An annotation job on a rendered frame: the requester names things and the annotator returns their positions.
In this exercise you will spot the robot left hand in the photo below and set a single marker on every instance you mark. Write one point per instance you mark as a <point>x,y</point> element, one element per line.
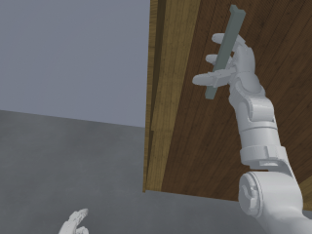
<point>70,226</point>

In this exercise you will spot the right robot upper arm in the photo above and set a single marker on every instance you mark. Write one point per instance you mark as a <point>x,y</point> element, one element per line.
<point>274,200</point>

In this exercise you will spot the handle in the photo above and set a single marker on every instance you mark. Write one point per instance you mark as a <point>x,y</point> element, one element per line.
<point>231,33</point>

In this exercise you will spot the robot right hand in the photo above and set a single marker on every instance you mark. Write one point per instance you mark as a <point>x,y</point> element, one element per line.
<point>243,61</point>

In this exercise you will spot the robot right forearm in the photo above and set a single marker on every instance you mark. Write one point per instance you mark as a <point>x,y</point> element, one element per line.
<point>261,146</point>

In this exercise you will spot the wardrobe door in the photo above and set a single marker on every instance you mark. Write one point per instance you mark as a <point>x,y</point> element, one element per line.
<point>306,190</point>
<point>204,158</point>

